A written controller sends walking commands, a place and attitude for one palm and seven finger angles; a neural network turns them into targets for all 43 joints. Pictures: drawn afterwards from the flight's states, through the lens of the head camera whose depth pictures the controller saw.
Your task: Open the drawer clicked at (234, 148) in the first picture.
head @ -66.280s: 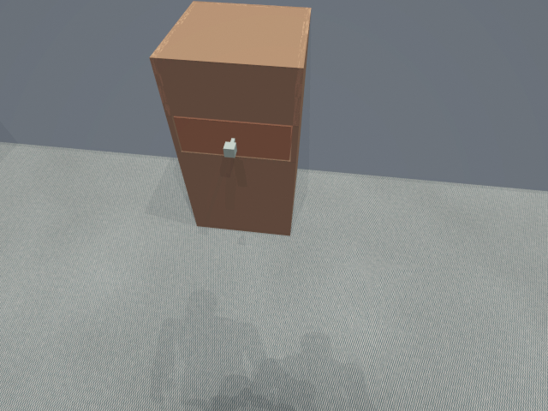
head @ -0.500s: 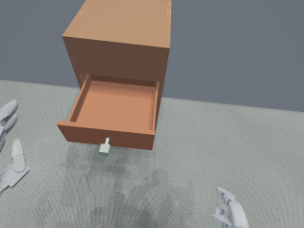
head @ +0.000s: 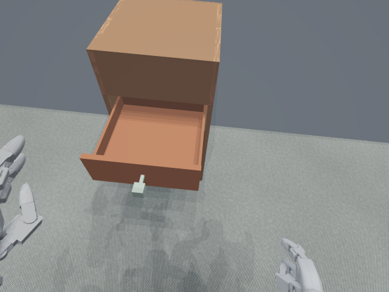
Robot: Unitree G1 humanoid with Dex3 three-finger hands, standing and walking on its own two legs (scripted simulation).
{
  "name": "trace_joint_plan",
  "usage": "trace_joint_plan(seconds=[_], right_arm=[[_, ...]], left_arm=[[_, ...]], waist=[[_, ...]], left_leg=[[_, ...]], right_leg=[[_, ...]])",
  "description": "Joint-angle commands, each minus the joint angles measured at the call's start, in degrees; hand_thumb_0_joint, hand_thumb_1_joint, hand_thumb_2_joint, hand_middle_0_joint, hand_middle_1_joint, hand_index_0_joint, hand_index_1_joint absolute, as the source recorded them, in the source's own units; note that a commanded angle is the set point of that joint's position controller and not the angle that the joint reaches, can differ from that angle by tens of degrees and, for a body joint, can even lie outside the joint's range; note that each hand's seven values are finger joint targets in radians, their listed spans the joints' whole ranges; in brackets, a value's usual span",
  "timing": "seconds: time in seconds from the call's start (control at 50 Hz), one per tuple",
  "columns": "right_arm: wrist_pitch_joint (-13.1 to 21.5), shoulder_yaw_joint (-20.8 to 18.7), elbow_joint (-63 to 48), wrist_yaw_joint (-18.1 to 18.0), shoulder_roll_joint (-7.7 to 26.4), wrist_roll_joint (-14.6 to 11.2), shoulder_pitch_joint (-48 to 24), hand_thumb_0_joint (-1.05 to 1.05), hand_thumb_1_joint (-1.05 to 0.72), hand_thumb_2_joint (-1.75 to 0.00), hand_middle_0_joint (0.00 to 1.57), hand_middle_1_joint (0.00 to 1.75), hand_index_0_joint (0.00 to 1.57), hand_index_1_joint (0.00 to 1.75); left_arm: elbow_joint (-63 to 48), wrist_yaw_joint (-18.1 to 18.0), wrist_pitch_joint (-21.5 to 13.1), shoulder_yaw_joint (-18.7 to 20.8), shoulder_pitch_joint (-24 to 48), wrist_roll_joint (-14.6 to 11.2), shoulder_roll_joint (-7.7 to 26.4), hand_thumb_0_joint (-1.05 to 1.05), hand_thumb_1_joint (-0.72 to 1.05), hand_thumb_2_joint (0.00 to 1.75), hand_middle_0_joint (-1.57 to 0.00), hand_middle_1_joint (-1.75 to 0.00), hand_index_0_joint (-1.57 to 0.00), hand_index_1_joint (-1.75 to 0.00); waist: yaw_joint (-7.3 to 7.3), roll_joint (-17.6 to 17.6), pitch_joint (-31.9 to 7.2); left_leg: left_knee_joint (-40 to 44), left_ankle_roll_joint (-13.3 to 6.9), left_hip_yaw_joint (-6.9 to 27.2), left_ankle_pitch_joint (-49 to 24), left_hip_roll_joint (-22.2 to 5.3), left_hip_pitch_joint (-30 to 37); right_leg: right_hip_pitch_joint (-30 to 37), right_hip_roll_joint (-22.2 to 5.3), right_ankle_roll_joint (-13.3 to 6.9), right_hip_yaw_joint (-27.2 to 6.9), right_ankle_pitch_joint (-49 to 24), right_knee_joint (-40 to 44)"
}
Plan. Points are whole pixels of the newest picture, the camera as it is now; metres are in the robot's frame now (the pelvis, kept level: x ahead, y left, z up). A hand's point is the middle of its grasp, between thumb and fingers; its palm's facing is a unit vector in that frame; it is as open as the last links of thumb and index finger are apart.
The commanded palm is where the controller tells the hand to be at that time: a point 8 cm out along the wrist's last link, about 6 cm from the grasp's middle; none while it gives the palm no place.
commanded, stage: stop stepping back and stand still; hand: left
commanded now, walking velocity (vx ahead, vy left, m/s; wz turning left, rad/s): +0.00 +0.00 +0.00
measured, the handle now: (140, 185) +0.45 +0.20 -0.24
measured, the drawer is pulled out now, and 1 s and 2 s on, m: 0.30 0.30 0.30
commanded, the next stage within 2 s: let the arm hang, fingers relaxed in 0.12 s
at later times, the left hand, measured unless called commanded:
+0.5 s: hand out of the picture +0.09 +0.15 -0.17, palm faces -0.04 -0.98 -0.17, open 7.4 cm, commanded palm none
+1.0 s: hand out of the picture -0.02 +0.13 -0.17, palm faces +0.01 -0.98 -0.20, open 7.3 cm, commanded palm none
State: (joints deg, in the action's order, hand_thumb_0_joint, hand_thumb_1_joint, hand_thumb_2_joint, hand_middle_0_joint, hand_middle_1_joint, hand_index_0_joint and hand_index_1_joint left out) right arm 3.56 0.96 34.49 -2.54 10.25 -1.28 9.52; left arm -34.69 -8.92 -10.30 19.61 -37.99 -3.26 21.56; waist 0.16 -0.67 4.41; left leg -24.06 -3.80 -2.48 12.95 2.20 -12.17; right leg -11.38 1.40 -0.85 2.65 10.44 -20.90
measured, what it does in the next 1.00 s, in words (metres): stands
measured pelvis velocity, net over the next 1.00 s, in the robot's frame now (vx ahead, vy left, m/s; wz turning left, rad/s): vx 0.01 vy -0.03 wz -0.03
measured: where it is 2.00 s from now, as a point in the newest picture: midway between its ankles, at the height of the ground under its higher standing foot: outside the picture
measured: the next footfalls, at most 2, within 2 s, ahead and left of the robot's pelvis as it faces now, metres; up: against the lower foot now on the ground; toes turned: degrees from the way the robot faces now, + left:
none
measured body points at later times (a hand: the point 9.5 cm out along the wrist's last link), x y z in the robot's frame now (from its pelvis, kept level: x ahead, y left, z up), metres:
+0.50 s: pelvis +0.01 -0.02 -0.01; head +0.04 -0.01 +0.44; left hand +0.09 +0.20 -0.15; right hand +0.09 -0.27 -0.14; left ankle +0.00 +0.07 -0.74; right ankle +0.01 -0.11 -0.74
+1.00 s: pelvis +0.01 -0.03 +0.00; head +0.02 -0.05 +0.45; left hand -0.02 +0.18 -0.15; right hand -0.03 -0.23 -0.17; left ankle +0.00 +0.07 -0.74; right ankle +0.01 -0.11 -0.74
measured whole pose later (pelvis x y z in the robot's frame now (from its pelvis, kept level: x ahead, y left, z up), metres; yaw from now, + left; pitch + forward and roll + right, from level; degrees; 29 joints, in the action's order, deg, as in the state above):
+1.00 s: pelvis +0.01 -0.03 +0.00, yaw -1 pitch -2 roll +0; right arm -0.9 1.3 64.7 -1.9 6.3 0.4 17.9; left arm 65.6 -2.1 -0.2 -0.3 -18.1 0.1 7.1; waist 0.4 1.7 3.8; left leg -22.2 -1.2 -3.2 13.2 0.3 -7.0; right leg -7.9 3.4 -3.8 1.8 11.8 -21.6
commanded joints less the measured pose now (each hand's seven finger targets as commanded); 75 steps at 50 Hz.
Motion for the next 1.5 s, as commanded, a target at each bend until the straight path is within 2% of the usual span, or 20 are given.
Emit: trace_joint_plan(seconds=[0.0, 0.18, 0.2, 0.22, 0.26, 0.28, 0.3, 0.34, 0.38, 0.42, 0.46, 0.56, 0.58, 0.6, 0.7, 0.84, 0.94, 1.14, 1.32, 1.48], right_arm=[[3.1, -3.5, -8.6, -1.1, 7.9, 0.2, -4.1, 0.0, -0.9, -0.9, 0.2, 0.3, 0.2, 0.3], [2.4, -3.6, -8.9, -0.9, 7.7, -0.1, -4.1, 0.0, -0.9, -0.9, 0.2, 0.3, 0.2, 0.3], [7.0, -6.0, 4.7, 3.8, 13.4, -0.9, -5.8, 0.0, -0.9, -0.9, 0.2, 0.3, 0.2, 0.3], [4.6, -6.7, 8.0, 3.9, 13.8, 1.5, 2.0, 0.0, -0.9, -0.9, 0.2, 0.3, 0.2, 0.3], [2.1, -5.5, 6.3, 3.3, 12.0, 1.5, 3.6, 0.0, -0.9, -0.9, 0.2, 0.3, 0.2, 0.3], [1.2, -4.7, 5.9, 3.1, 11.4, 1.6, 2.9, 0.0, -0.9, -0.9, 0.2, 0.3, 0.2, 0.3], [0.8, -4.2, 6.0, 2.9, 10.9, 1.8, 2.4, 0.0, -0.9, -0.9, 0.2, 0.3, 0.2, 0.3], [-0.5, -3.7, 6.5, 2.4, 10.7, 1.9, 2.1, 0.0, -0.9, -0.9, 0.2, 0.3, 0.2, 0.3], [-1.8, -3.1, 8.5, 1.9, 9.7, 2.1, 2.2, 0.0, -0.9, -0.9, 0.2, 0.3, 0.2, 0.3], [-2.6, -2.0, 11.0, 1.5, 8.5, 2.3, 1.9, 0.0, -0.9, -0.9, 0.2, 0.3, 0.2, 0.3], [-2.9, -1.3, 13.8, 1.3, 7.7, 2.2, 2.1, 0.0, -0.9, -0.9, 0.2, 0.3, 0.2, 0.3], [-3.5, -1.1, 19.4, 0.6, 5.2, 2.2, 5.9, 0.0, -0.9, -0.9, 0.2, 0.3, 0.2, 0.3], [-3.5, -1.0, 20.5, 0.5, 4.9, 2.1, 6.5, 0.0, -0.9, -0.9, 0.2, 0.3, 0.2, 0.3], [-3.6, -1.2, 20.9, 0.4, 4.9, 1.9, 7.4, 0.0, -0.9, -0.9, 0.2, 0.3, 0.2, 0.3], [-3.7, -1.2, 24.6, 0.0, 4.3, 1.7, 10.5, 0.0, -0.9, -0.9, 0.2, 0.3, 0.2, 0.3], [-3.8, -0.9, 28.2, -0.1, 2.5, 1.8, 13.2, 0.0, -0.9, -0.9, 0.2, 0.3, 0.2, 0.3], [-3.8, -0.8, 29.6, -0.1, 1.1, 1.9, 14.2, 0.0, -0.9, -0.9, 0.2, 0.3, 0.2, 0.3], [-3.3, -0.9, 30.7, -0.4, -0.8, 1.8, 15.5, 0.0, -0.9, -0.9, 0.2, 0.3, 0.2, 0.3], [-3.2, -0.9, 30.9, -0.8, -1.3, 1.8, 16.2, 0.0, -0.9, -0.9, 0.2, 0.3, 0.2, 0.3], [-3.2, -1.0, 31.0, -0.7, -1.0, 1.8, 16.5, 0.0, -0.9, -0.9, 0.2, 0.3, 0.2, 0.3]], left_arm=[[-11.8, -1.4, -3.4, 7.0, -0.2, 0.2, 8.7, 0.0, 0.9, 0.9, -0.2, -0.3, -0.2, -0.3], [-12.4, -1.5, -3.4, 7.3, -2.2, 0.0, 8.8, 0.0, 0.9, 0.9, -0.2, -0.3, -0.2, -0.3], [37.7, 5.6, 3.8, -17.6, 9.0, 4.1, -1.1, 0.0, 0.9, 0.9, -0.2, -0.3, -0.2, -0.3], [41.6, 6.7, 8.0, -13.4, 8.4, 5.7, -1.1, 0.0, 0.9, 0.9, -0.2, -0.3, -0.2, -0.3], [43.0, 7.2, 9.7, -14.2, 9.8, 5.3, -2.7, 0.0, 0.9, 0.9, -0.2, -0.3, -0.2, -0.3], [45.9, 7.3, 9.6, -14.6, 12.1, 5.3, -2.5, 0.0, 0.9, 0.9, -0.2, -0.3, -0.2, -0.3], [49.4, 7.4, 9.3, -15.1, 13.4, 5.4, -2.0, 0.0, 0.9, 0.9, -0.2, -0.3, -0.2, -0.3], [56.6, 7.6, 9.5, -15.4, 16.4, 5.2, -0.8, 0.0, 0.9, 0.9, -0.2, -0.3, -0.2, -0.3], [64.3, 7.4, 10.1, -16.1, 19.6, 4.8, -1.0, 0.0, 0.9, 0.9, -0.2, -0.3, -0.2, -0.3], [70.8, 7.2, 10.7, -16.7, 21.1, 4.4, -1.5, 0.0, 0.9, 0.9, -0.2, -0.3, -0.2, -0.3], [76.8, 7.2, 10.7, -17.2, 20.8, 4.1, -1.7, 0.0, 0.9, 0.9, -0.2, -0.3, -0.2, -0.3], [87.2, 7.3, 10.3, -17.4, 19.3, 3.9, -4.2, 0.0, 0.9, 0.9, -0.2, -0.3, -0.2, -0.3], [88.8, 7.4, 10.1, -17.6, 19.0, 3.8, -4.2, 0.0, 0.9, 0.9, -0.2, -0.3, -0.2, -0.3], [89.9, 7.3, 10.0, -17.7, 19.2, 3.8, -4.5, 0.0, 0.9, 0.9, -0.2, -0.3, -0.2, -0.3], [95.0, 7.1, 9.7, -18.6, 18.5, 3.6, -6.4, 0.0, 0.9, 0.9, -0.2, -0.3, -0.2, -0.3], [98.8, 6.6, 9.6, -19.1, 16.4, 3.5, -8.0, 0.0, 0.9, 0.9, -0.2, -0.3, -0.2, -0.3], [99.6, 6.4, 9.6, -19.0, 15.1, 3.6, -8.8, 0.0, 0.9, 0.9, -0.2, -0.3, -0.2, -0.3], [100.3, 6.2, 9.0, -18.9, 13.7, 3.6, -10.6, 0.0, 0.9, 0.9, -0.2, -0.3, -0.2, -0.3], [100.8, 6.1, 9.0, -19.0, 12.9, 3.6, -11.7, 0.0, 0.9, 0.9, -0.2, -0.3, -0.2, -0.3], [100.9, 6.1, 8.8, -19.0, 12.8, 3.5, -11.7, 0.0, 0.9, 0.9, -0.2, -0.3, -0.2, -0.3]], waist=[[0.46, 3.1, -7.9], [0.48, 4.7, -9.9], [3.76, 2.8, -5.1], [2.31, 1.3, -8.5], [1.95, 0.9, -10.1], [1.45, -1.9, -9.8], [0.83, -6.7, -11.1], [0.6, -11.2, -11.8], [0.78, -8.5, -10.4], [0.21, -0.2, -6.8], [-0.33, 5.0, -5.0], [-0.4, 10.5, -2.7], [-0.43, 10.1, -3.2], [-0.23, 6.3, -3.2], [0.13, 0.9, -1.6], [0.19, -2.5, 1.6], [0.11, -0.7, 3.4], [0.18, 2.0, 2.9], [0.27, 2.3, 3.4], [0.5, -0.2, 2.1]], left_leg=[[6.3, 2.8, 6.7, -2.8, -6.4, -3.9], [4.7, 3.1, 6.3, -10.9, -6.3, -1.8], [-3.9, 3.4, 6.7, -20.5, -7.2, -0.9], [-3.4, 2.9, 6.3, -22.6, -9.3, 1.5], [-3.7, 0.8, 8.2, -21.6, -10.1, 0.0], [-3.0, -0.2, 9.5, -21.2, -10.1, -1.6], [-4.1, 0.1, 8.9, -21.8, -9.3, -0.6], [-5.3, 1.1, 7.6, -16.9, -6.6, -0.6], [-3.0, 1.8, 7.3, -14.3, -5.8, 1.5], [0.3, 1.7, 7.4, -16.2, -6.5, 1.2], [2.3, 1.7, 6.9, -14.2, -6.6, 1.4], [4.4, 1.5, 6.6, -5.6, -6.6, 1.5], [4.5, 1.5, 6.5, -5.0, -6.6, 1.9], [4.2, 1.3, 6.8, -6.2, -7.1, 3.0], [4.8, 1.3, 6.3, -6.2, -7.7, 3.8], [5.9, 1.1, 5.8, -3.1, -7.3, 3.1], [6.0, 1.1, 5.1, -1.1, -7.0, 2.4], [5.4, 1.4, 4.8, -3.3, -7.0, 2.3], [5.1, 1.3, 4.7, -4.6, -7.3, 3.2], [5.0, 1.4, 4.6, -4.7, -7.3, 4.0]], right_leg=[[8.6, -3.7, 0.4, -5.3, -7.2, 1.5], [9.7, -3.7, 0.2, -4.5, -12.3, 0.1], [-2.6, -6.4, -1.1, -0.5, -14.6, -7.7], [-3.2, -7.3, -1.5, -3.6, -11.1, -6.9], [-3.0, -5.8, -1.5, -2.9, -5.8, -10.1], [-1.8, -5.4, -1.4, -3.3, -5.0, -10.4], [0.3, -5.9, -1.6, -4.6, -8.8, -9.0], [3.8, -9.0, -3.2, -8.0, -18.4, -7.1], [3.6, -9.5, -3.7, -8.5, -19.6, -6.2], [3.9, -7.8, -2.4, -7.7, -14.6, -5.1], [4.4, -6.9, -2.0, -7.9, -9.7, -2.8], [4.8, -6.4, -2.7, -8.0, -3.5, 2.0], [5.0, -6.5, -2.8, -8.2, -3.5, 2.4], [4.7, -6.3, -2.8, -7.8, -4.3, 2.7], [3.7, -6.3, -2.7, -7.8, -4.6, 3.6], [2.1, -6.1, -2.5, -8.9, -0.5, 5.0], [0.0, -6.0, -2.5, -9.5, 2.8, 5.5], [0.9, -5.9, -2.7, -9.5, -1.7, 4.7], [0.7, -5.8, -2.7, -9.0, -4.3, 4.1], [1.6, -5.8, -2.6, -9.2, -5.8, 3.8]])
